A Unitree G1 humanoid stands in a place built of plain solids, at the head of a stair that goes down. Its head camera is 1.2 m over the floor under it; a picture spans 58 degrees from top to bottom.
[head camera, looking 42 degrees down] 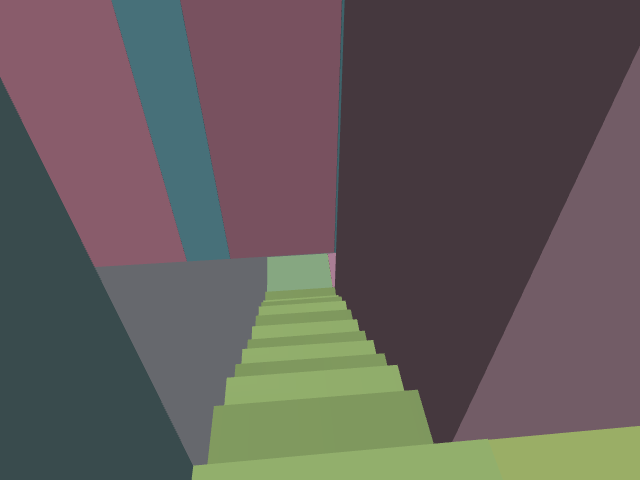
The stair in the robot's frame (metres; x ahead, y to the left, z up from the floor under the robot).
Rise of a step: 0.19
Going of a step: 0.22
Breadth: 0.80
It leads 5 degrees to the left of straight ahead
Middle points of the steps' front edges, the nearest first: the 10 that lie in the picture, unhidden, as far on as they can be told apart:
0.48 -0.06 0.00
0.74 -0.04 -0.19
0.96 -0.02 -0.38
1.14 -0.01 -0.56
1.34 0.01 -0.75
1.54 0.03 -0.94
1.77 0.05 -1.13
2.00 0.07 -1.32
2.24 0.09 -1.50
2.45 0.11 -1.69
